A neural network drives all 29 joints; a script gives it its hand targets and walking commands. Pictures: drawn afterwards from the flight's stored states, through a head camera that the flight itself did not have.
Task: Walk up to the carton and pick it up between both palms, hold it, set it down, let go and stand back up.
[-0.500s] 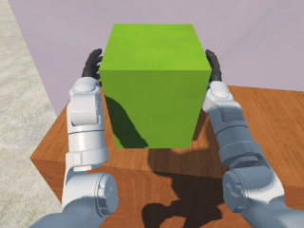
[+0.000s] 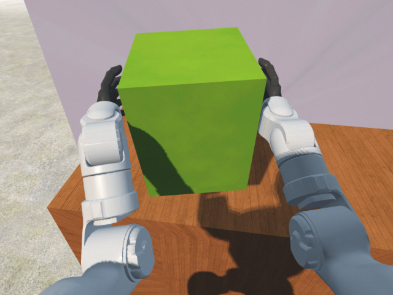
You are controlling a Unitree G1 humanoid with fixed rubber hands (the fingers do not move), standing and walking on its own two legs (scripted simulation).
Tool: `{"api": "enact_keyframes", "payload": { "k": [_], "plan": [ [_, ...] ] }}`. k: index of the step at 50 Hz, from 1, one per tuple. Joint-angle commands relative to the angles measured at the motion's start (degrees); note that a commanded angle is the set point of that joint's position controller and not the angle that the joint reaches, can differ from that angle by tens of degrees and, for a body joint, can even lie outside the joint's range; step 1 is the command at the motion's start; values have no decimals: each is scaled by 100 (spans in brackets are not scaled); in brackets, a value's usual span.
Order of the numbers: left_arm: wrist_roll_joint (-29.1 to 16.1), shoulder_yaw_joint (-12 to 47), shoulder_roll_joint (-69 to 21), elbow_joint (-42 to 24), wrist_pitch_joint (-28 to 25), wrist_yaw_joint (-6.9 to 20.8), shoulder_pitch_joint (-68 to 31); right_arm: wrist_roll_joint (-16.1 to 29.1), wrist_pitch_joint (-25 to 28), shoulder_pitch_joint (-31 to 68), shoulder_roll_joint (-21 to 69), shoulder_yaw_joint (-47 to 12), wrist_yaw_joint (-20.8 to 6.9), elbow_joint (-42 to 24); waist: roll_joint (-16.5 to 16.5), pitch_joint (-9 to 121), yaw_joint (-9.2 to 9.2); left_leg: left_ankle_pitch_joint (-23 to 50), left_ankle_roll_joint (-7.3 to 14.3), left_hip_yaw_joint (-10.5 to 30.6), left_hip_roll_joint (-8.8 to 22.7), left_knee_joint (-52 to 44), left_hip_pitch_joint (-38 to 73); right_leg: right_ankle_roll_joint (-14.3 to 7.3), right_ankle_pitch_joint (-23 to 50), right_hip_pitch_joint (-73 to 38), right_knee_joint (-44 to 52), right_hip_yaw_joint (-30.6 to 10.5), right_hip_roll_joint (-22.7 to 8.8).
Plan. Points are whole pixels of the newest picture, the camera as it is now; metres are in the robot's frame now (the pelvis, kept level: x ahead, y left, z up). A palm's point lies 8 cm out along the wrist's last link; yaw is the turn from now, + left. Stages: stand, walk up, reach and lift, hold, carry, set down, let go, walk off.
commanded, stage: hold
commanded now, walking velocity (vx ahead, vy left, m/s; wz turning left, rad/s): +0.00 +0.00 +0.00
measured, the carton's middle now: (192, 113) +0.38 +0.01 +0.23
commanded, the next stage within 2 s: none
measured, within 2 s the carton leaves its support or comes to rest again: neither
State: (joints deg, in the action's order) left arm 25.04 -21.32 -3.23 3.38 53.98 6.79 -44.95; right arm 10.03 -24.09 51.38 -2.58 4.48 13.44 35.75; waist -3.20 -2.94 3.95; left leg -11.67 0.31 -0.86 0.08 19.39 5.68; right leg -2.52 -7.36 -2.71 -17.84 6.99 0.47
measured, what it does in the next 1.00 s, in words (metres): stands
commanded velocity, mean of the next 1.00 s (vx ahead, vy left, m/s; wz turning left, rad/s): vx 0.00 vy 0.00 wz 0.00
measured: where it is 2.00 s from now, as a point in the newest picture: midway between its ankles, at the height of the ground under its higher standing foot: outside the picture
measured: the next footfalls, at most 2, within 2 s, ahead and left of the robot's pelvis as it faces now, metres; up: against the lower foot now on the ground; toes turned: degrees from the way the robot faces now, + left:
none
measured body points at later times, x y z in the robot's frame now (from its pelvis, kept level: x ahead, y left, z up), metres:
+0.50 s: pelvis +0.00 -0.02 +0.00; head -0.07 +0.00 +0.44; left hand +0.38 +0.15 +0.28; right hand +0.39 -0.14 +0.28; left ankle +0.01 +0.11 -0.74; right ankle +0.05 -0.09 -0.74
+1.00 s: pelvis +0.01 -0.01 +0.00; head -0.07 +0.01 +0.44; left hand +0.37 +0.16 +0.27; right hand +0.39 -0.13 +0.28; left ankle +0.01 +0.11 -0.74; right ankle +0.05 -0.09 -0.74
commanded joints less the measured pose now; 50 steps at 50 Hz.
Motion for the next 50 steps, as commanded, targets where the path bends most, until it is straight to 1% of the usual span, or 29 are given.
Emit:
{"api": "enact_keyframes", "payload": {
  "k": [1,3,4,5,6,7,8,9,11,14,15,18,20,23,25,28,30,32,33,34,37,38,40,41,42,44,46,49,50],
  "plan": [
    [-1020,2262,-2310,127,-396,767,-4337,237,186,4496,3008,-1124,-908,-1283,444,1401,199,-184,5,-277,-49,-937,-2064,417,-180,-1861,-53,-226,121],
    [-1052,2162,-2256,266,-448,767,-4449,200,154,4617,3082,-1090,-898,-1227,396,1561,189,-177,34,-278,-90,-876,-2037,442,-99,-1859,-51,-222,104],
    [-928,1785,-2025,830,-503,775,-4359,188,108,4705,2980,-975,-916,-879,453,1482,79,-323,100,-261,-122,-969,-2081,437,-359,-1616,50,-146,143],
    [-865,1621,-1976,997,-565,791,-4345,123,106,4681,3005,-917,-930,-777,422,1478,49,-346,144,-266,-126,-996,-2181,443,-405,-1641,51,-146,155],
    [-901,1609,-1977,909,-634,793,-4388,134,133,4690,3060,-939,-930,-845,421,1713,35,-189,135,-256,-140,-944,-2131,449,-269,-1725,17,-151,159],
    [-998,1651,-1988,839,-685,779,-4449,195,157,4782,3125,-1032,-907,-974,360,1974,25,2,122,-243,-174,-850,-1995,465,-69,-1789,10,-170,150],
    [-1107,1722,-1990,770,-725,756,-4532,264,161,4854,3194,-1119,-868,-1078,315,2179,54,218,84,-228,-228,-729,-1789,491,177,-1761,30,-192,124],
    [-1155,1725,-1966,806,-735,734,-4569,341,146,4944,3242,-1211,-826,-1133,225,2258,53,349,82,-218,-269,-639,-1636,524,330,-1676,60,-195,109],
    [-1189,1691,-1884,832,-775,721,-4657,431,75,4879,3341,-1346,-743,-1088,128,2281,79,434,82,-215,-330,-555,-1512,596,480,-1582,93,-212,77],
    [-1159,1635,-1850,887,-766,756,-4593,549,5,4751,3339,-1444,-659,-1056,151,2239,80,503,53,-191,-353,-517,-1460,634,505,-1555,132,-252,47],
    [-1186,1685,-1875,806,-759,770,-4594,614,-2,4754,3341,-1491,-632,-1157,183,2325,100,570,29,-171,-351,-486,-1422,642,558,-1586,125,-256,46],
    [-1203,1711,-1865,762,-713,804,-4518,790,-58,4809,3333,-1650,-554,-1365,179,2296,72,699,9,-152,-374,-426,-1359,680,738,-1542,138,-270,38],
    [-1200,1761,-1909,699,-677,816,-4493,878,-103,4799,3290,-1690,-521,-1431,273,2246,94,738,-16,-135,-361,-423,-1366,666,746,-1526,126,-267,60],
    [-1192,1808,-1936,548,-632,840,-4472,957,-161,4759,3290,-1760,-503,-1552,305,2223,93,774,-29,-130,-347,-426,-1376,647,746,-1526,114,-269,80],
    [-1251,1932,-1989,435,-607,849,-4476,1000,-206,4726,3261,-1765,-484,-1629,369,2247,160,825,-68,-113,-343,-408,-1348,639,840,-1500,100,-277,90],
    [-1272,2044,-2050,252,-574,859,-4371,1065,-261,4621,3219,-1817,-470,-1740,408,2249,195,962,-109,-98,-320,-400,-1289,619,977,-1508,62,-254,137],
    [-1261,2049,-2048,211,-552,881,-4370,1047,-306,4560,3190,-1782,-474,-1702,415,2155,216,900,-120,-102,-309,-436,-1344,603,917,-1497,65,-246,147],
    [-1258,2082,-2077,173,-533,885,-4334,1039,-324,4569,3168,-1779,-494,-1737,445,2149,185,898,-124,-106,-285,-467,-1417,575,850,-1522,47,-244,170],
    [-1285,2143,-2120,85,-530,882,-4326,1051,-332,4523,3159,-1769,-503,-1751,472,2170,216,962,-142,-94,-269,-469,-1400,559,914,-1551,21,-234,196],
    [-1263,2122,-2112,129,-510,883,-4277,1053,-344,4552,3139,-1792,-508,-1771,453,2136,171,992,-135,-108,-268,-479,-1433,549,909,-1577,15,-237,212],
    [-1283,2204,-2159,8,-485,891,-4237,1091,-385,4458,3078,-1787,-512,-1772,489,2146,219,1162,-186,-95,-245,-456,-1348,521,1053,-1597,-19,-227,252],
    [-1276,2188,-2148,6,-475,895,-4209,1098,-398,4457,3063,-1807,-516,-1781,462,2130,189,1194,-188,-103,-245,-458,-1351,516,1058,-1604,-15,-227,261],
    [-1264,2199,-2147,-28,-456,903,-4175,1098,-420,4390,3040,-1792,-525,-1743,478,2101,210,1173,-190,-103,-238,-483,-1362,506,1047,-1612,-15,-233,261],
    [-1297,2232,-2170,-104,-457,900,-4172,1118,-400,4455,3072,-1837,-531,-1880,452,2225,183,1226,-187,-105,-244,-452,-1335,511,1093,-1635,-28,-229,263],
    [-1307,2273,-2179,-77,-448,891,-4163,1113,-407,4463,3041,-1809,-532,-1866,483,2178,203,1244,-205,-99,-244,-443,-1315,504,1115,-1602,-21,-233,267],
    [-1335,2347,-2226,-230,-451,876,-4150,1161,-405,4417,3050,-1863,-531,-1942,507,2292,209,1429,-233,-84,-241,-392,-1221,496,1259,-1639,-54,-228,292],
    [-1321,2311,-2208,-225,-441,868,-4157,1154,-440,4381,3038,-1858,-535,-1870,464,2190,200,1405,-227,-93,-236,-411,-1256,497,1209,-1608,-45,-227,299],
    [-1327,2373,-2252,-261,-434,865,-4201,1129,-443,4349,2988,-1794,-568,-1803,566,2161,223,1344,-248,-85,-203,-455,-1300,457,1074,-1583,-53,-216,316],
    [-1320,2358,-2238,-239,-426,867,-4177,1117,-436,4367,3011,-1801,-575,-1833,533,2156,199,1340,-235,-95,-214,-450,-1306,464,1077,-1589,-42,-225,300]
  ]
}}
